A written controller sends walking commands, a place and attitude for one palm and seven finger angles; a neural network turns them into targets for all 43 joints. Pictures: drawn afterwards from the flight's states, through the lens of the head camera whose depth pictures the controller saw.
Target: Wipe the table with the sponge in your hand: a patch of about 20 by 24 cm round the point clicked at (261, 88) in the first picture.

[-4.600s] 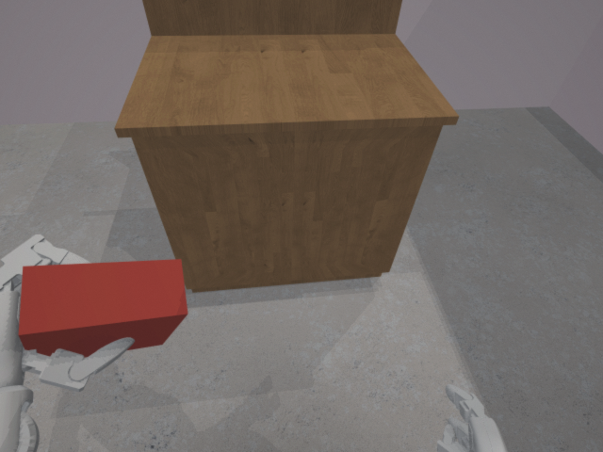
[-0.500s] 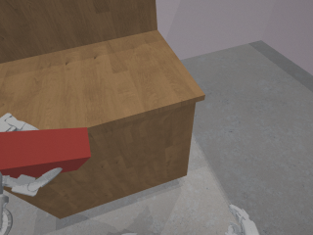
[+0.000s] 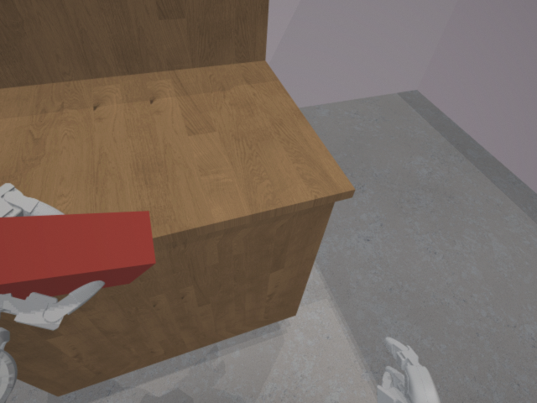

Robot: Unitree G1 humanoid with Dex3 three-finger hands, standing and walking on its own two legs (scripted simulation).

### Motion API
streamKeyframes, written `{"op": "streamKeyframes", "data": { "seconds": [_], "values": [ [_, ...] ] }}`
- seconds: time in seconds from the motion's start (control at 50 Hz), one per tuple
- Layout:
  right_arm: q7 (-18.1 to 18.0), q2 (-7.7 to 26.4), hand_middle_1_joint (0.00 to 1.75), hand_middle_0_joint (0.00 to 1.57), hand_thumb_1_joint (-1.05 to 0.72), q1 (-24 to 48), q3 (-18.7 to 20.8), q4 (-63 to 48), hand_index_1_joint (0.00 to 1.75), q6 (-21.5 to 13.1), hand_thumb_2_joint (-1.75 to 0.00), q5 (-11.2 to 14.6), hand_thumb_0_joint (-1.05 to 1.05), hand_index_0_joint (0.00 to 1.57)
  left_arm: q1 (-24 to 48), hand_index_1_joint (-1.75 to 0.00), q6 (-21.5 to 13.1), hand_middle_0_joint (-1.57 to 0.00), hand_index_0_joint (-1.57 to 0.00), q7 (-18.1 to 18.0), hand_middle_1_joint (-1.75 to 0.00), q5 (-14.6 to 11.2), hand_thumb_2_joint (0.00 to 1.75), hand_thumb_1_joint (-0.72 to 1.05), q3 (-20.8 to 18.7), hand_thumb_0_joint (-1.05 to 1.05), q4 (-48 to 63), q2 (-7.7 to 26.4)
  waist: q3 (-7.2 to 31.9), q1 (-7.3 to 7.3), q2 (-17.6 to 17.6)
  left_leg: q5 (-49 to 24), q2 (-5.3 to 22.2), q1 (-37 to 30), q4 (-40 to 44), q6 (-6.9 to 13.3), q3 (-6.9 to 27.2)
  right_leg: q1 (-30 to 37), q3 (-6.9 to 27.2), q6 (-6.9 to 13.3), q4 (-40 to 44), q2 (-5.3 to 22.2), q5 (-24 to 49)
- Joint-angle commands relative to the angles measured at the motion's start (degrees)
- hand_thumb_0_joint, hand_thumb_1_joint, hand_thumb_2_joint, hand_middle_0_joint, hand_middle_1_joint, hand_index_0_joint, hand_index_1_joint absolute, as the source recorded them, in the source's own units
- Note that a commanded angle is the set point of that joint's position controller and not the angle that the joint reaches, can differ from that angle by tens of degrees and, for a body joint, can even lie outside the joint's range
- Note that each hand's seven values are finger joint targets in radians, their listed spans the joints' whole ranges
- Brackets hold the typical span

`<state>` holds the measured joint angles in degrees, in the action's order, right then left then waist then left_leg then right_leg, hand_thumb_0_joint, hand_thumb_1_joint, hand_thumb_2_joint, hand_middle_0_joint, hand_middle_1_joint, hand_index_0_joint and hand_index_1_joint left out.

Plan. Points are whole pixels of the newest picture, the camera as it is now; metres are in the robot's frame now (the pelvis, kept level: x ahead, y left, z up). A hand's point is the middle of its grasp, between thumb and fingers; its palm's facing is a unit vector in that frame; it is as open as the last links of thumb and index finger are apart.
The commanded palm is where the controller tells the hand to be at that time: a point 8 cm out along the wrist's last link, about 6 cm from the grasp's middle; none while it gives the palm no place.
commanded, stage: come to a stop and stand still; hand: left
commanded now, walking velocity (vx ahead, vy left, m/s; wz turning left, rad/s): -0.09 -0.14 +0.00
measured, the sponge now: (99, 255) +0.24 +0.21 +0.15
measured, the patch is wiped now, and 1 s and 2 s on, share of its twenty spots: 0.00 0.00 0.00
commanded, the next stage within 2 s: look again from close up in 1.70 s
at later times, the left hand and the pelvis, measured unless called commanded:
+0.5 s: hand (124, 324) +0.18 +0.17 +0.13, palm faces +0.15 -0.90 -0.42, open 9.9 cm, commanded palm +0.14 +0.23 +0.18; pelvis -0.04 -0.03 +0.00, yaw -4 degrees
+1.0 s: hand (53, 294) +0.19 +0.24 +0.14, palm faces +0.32 -0.85 -0.41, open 9.9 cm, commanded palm +0.13 +0.27 +0.18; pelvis -0.03 +0.00 +0.01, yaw -2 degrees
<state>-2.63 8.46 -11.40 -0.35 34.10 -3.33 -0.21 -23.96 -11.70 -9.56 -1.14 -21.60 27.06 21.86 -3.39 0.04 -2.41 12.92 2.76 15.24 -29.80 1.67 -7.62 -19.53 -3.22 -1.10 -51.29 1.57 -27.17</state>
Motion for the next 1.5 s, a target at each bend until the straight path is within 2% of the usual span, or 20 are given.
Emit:
{"op": "streamKeyframes", "data": {
  "seconds": [0.0, 0.14, 0.16, 0.18, 0.2, 0.24, 0.28, 0.34, 0.38, 0.4, 0.44, 0.5, 0.58, 0.68, 0.76, 0.88, 1.04, 1.16, 1.38, 1.48],
  "values": [
    [0.3, 9.6, 0.30, 0.20, -0.90, 3.1, 2.7, -8.2, 0.30, -4.7, -0.90, -0.5, 0.00, 0.20, 3.8, -1.60, -3.6, -1.20, -1.20, -0.1, -1.60, 0.1, 1.30, 0.10, -2.1, 0.00, 21.4, 7.9, 9.2, -0.19, 16.2, -27.2, 13.7, -7.9, 10.8, 3.8, 9.4, -0.9, -0.2, -0.6, 2.6, 0.3, 4.8],
    [0.5, 8.7, 0.30, 0.20, -0.90, 2.7, 1.7, -7.9, 0.30, -5.8, -0.90, -0.4, 0.00, 0.20, 0.0, -1.60, -2.0, -1.20, -1.20, -0.7, -1.60, -1.1, 1.30, 0.10, -4.6, 0.00, 17.1, 7.8, 8.7, 0.38, 17.0, -17.4, 14.6, -5.7, 11.7, 3.2, 9.4, 5.8, -2.6, -1.1, 17.8, -1.6, 5.2],
    [0.8, 12.5, 0.30, 0.20, -0.90, -3.6, 6.4, -3.2, 0.30, -9.5, -0.90, -5.0, 0.00, 0.20, 53.1, -1.60, -6.6, -1.20, -1.20, 1.4, -1.60, 6.3, 1.30, 0.10, -37.0, 0.00, 18.2, 51.1, 5.5, -5.01, 5.1, -15.9, 12.1, 10.0, -2.3, 1.5, 1.8, 9.1, 6.6, 3.3, 23.0, 5.4, 20.7],
    [0.5, 7.0, 0.30, 0.20, -0.90, -0.5, 4.3, -3.2, 0.30, -7.5, -0.90, -1.6, 0.00, 0.20, 43.3, -1.60, -3.6, -1.20, -1.20, 3.6, -1.60, 2.8, 1.30, 0.10, -24.8, 0.00, 0.8, 34.4, 9.2, -2.35, 5.6, -10.1, 4.5, -3.1, -8.3, -1.1, 0.6, 4.9, 11.3, 8.1, 30.8, 6.7, 31.6],
    [0.3, 7.1, 0.30, 0.20, -0.90, -0.3, 2.8, -5.6, 0.30, -7.2, -0.90, -0.6, 0.00, 0.20, 29.8, -1.60, -2.5, -1.20, -1.20, 4.7, -1.60, 0.3, 1.30, 0.10, -13.6, 0.00, 0.0, 21.6, 10.5, -0.17, -1.2, -3.1, 0.1, -4.0, -4.9, -2.1, 2.6, 6.4, 14.5, 7.8, 29.9, 8.5, 42.7],
    [0.3, 9.7, 0.30, 0.20, -0.90, -0.7, 3.2, -7.4, 0.30, -9.3, -0.90, -0.1, 0.00, 0.20, 15.9, -1.60, -0.9, -1.20, -1.20, 6.2, -1.60, -1.1, 1.30, 0.10, -10.0, 0.00, -10.0, 16.2, 12.2, -1.54, 5.7, -8.2, 1.6, -8.5, 3.0, -1.0, 1.9, 7.5, 8.3, 3.1, 25.9, 5.7, 40.2],
    [2.8, 9.8, 0.30, 0.20, -0.90, 1.0, 4.4, -9.1, 0.30, -8.0, -0.90, 2.5, 0.00, 0.20, 4.3, -1.60, 0.1, -1.20, -1.20, 7.4, -1.60, -2.4, 1.30, 0.10, -1.9, 0.00, -0.8, 4.8, 15.6, -2.08, 0.6, -14.6, 2.1, -10.7, 1.2, 0.9, 2.9, 9.7, 7.3, -0.4, 24.9, 3.2, 35.4],
    [3.5, 8.7, 0.30, 0.20, -0.90, 4.7, 2.9, -11.9, 0.30, -7.1, -0.90, 2.3, 0.00, 0.20, -3.5, -1.60, 0.4, -1.20, -1.20, 6.8, -1.60, -1.8, 1.30, 0.10, -1.8, 0.00, 9.3, 6.7, 12.1, -2.69, -4.8, -1.0, 0.7, -4.5, 0.6, 0.5, 2.2, 8.4, 8.0, -1.0, 32.6, 3.8, 20.8],
    [2.0, 9.1, 0.30, 0.20, -0.90, 5.0, 2.9, -12.1, 0.30, -6.6, -0.90, 2.1, 0.00, 0.20, -3.3, -1.60, 0.0, -1.20, -1.20, 4.8, -1.60, -1.7, 1.30, 0.10, -8.2, 0.00, 12.5, 14.2, 8.8, -2.45, -8.5, 6.0, -1.5, -3.2, 0.5, -0.5, 1.9, 4.0, 10.8, 2.3, 37.4, 6.1, 7.9],
    [1.2, 8.8, 0.30, 0.20, -0.90, 4.9, 2.7, -12.1, 0.30, -6.7, -0.90, 1.6, 0.00, 0.20, -2.6, -1.60, -0.2, -1.20, -1.20, 4.4, -1.60, -1.9, 1.30, 0.10, -8.9, 0.00, 12.0, 13.9, 7.8, -2.07, -9.4, 5.7, -2.0, -2.9, -0.6, -0.8, 2.4, 1.8, 10.9, 3.6, 38.0, 6.5, 2.7],
    [0.0, 8.7, 0.30, 0.20, -0.90, 5.3, 2.1, -11.8, 0.30, -7.3, -0.90, 0.9, 0.00, 0.20, 2.6, -1.60, -1.0, -1.20, -1.20, 3.4, -1.60, -1.9, 1.30, 0.10, -11.0, 0.00, 13.3, 15.0, 6.4, -1.48, -5.1, 3.7, -2.5, -4.7, 0.4, -0.9, 3.9, -1.8, 11.2, 4.4, 37.8, 5.6, -1.2],
    [-1.3, 10.3, 0.30, 0.20, -0.90, 4.5, 2.6, -10.1, 0.30, -7.8, -0.90, 0.7, 0.00, 0.20, 9.5, -1.60, -2.1, -1.20, -1.20, 1.4, -1.60, -1.8, 1.30, 0.10, -9.0, 0.00, 13.9, 13.8, 5.1, -1.11, 9.3, 6.3, -0.1, -4.4, 8.1, -0.3, 8.0, 0.7, 8.9, 3.2, 33.0, 1.3, 1.5],
    [-1.2, 10.9, 0.30, 0.20, -0.90, 3.3, 3.2, -10.2, 0.30, -8.6, -0.90, 1.0, 0.00, 0.20, 16.2, -1.60, -3.1, -1.20, -1.20, 2.0, -1.60, -0.5, 1.30, 0.10, -7.1, 0.00, 11.5, 13.1, 2.2, -1.23, 12.5, 19.3, -0.4, 1.6, 11.3, 0.3, 8.8, 4.3, 8.0, 2.5, 33.4, -1.6, -2.9],
    [0.4, 10.2, 0.30, 0.20, -0.90, 2.3, 2.8, -9.2, 0.30, -9.7, -0.90, 0.7, 0.00, 0.20, 8.8, -1.60, -3.4, -1.20, -1.20, 3.8, -1.60, -0.4, 1.30, 0.10, -1.0, 0.00, 6.2, 6.3, 4.0, -0.99, 6.3, 9.1, -3.5, -4.4, 6.6, -1.1, 6.4, 3.1, 7.0, 2.8, 36.7, -1.0, 1.1],
    [0.6, 10.2, 0.30, 0.20, -0.90, 2.7, 2.1, -8.9, 0.30, -9.1, -0.90, 0.6, 0.00, 0.20, 3.2, -1.60, -2.6, -1.20, -1.20, 4.1, -1.60, -0.7, 1.30, 0.10, -2.1, 0.00, 3.7, 6.9, 3.5, -1.61, 3.2, 13.8, -1.8, -0.9, 11.8, -1.4, 10.3, 3.7, 5.7, 1.8, 36.6, -2.1, -1.3],
    [0.0, 9.6, 0.30, 0.20, -0.90, 4.5, 1.4, -9.5, 0.30, -8.2, -0.90, 0.2, 0.00, 0.20, 9.6, -1.60, -3.4, -1.20, -1.20, 3.6, -1.60, -0.5, 1.30, 0.10, -6.0, 0.00, 9.6, 11.4, 4.8, -1.38, 8.2, 16.1, 0.9, 1.0, 19.2, -0.6, 14.3, 9.5, 3.1, 1.0, 29.8, -4.7, 8.1],
    [0.5, 9.4, 0.30, 0.20, -0.90, 4.3, 1.3, -8.7, 0.30, -10.3, -0.90, -0.3, 0.00, 0.20, 9.3, -1.60, -4.1, -1.20, -1.20, 3.4, -1.60, 0.5, 1.30, 0.10, -2.7, 0.00, 13.2, 8.0, 8.7, -1.88, 10.7, 14.0, 0.1, -1.3, 16.4, -0.2, 14.0, 12.9, 4.7, 1.6, 31.8, -3.5, 12.0],
    [0.3, 9.6, 0.30, 0.20, -0.90, 4.3, 1.7, -7.2, 0.30, -9.0, -0.90, -0.1, 0.00, 0.20, 7.8, -1.60, -2.7, -1.20, -1.20, 3.3, -1.60, -0.3, 1.30, 0.10, -2.1, 0.00, 5.9, 6.7, 7.4, -1.61, 4.9, 0.1, -2.2, -6.3, 11.2, -1.9, 11.1, 8.1, 5.7, 1.9, 36.1, -2.1, 15.8],
    [-0.2, 9.7, 0.30, 0.20, -0.90, 5.6, 2.1, -10.2, 0.30, -5.8, -0.90, 0.6, 0.00, 0.20, 2.9, -1.60, -1.9, -1.20, -1.20, 3.0, -1.60, -2.1, 1.30, 0.10, -6.1, 0.00, 14.2, 10.9, 14.5, -1.78, 7.1, -27.3, -2.7, -12.4, 5.9, -1.4, 8.8, 14.1, 3.6, 1.2, 31.5, -1.5, 35.2],
    [-0.3, 9.7, 0.30, 0.20, -0.90, 4.9, 2.3, -10.5, 0.30, -4.8, -0.90, 0.8, 0.00, 0.20, -0.9, -1.60, -1.2, -1.20, -1.20, 2.7, -1.60, -2.7, 1.30, 0.10, -6.6, 0.00, 12.2, 10.3, 14.5, -1.71, 6.0, -28.7, -2.2, -12.6, 5.2, -1.5, 8.7, 14.2, 3.4, 1.0, 31.5, -1.1, 37.2]
  ]
}}
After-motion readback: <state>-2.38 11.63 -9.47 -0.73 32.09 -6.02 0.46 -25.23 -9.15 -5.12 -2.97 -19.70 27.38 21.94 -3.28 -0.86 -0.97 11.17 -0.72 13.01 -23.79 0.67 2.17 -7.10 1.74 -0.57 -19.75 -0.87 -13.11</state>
